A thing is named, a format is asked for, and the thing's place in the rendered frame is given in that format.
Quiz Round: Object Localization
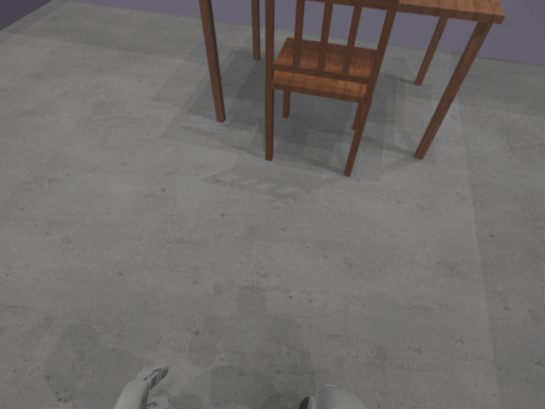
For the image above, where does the left robot hand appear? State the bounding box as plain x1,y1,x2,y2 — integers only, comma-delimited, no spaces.
114,365,173,409

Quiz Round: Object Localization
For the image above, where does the robot right shin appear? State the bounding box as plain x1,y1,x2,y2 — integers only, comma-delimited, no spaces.
316,385,338,394

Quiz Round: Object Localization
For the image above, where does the robot right thigh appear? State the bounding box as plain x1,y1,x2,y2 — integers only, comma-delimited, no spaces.
307,389,367,409

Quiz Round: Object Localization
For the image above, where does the table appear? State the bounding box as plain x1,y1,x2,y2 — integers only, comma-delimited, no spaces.
198,0,505,160

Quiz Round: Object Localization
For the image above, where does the chair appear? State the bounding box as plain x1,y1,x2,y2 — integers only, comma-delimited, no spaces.
265,0,399,177

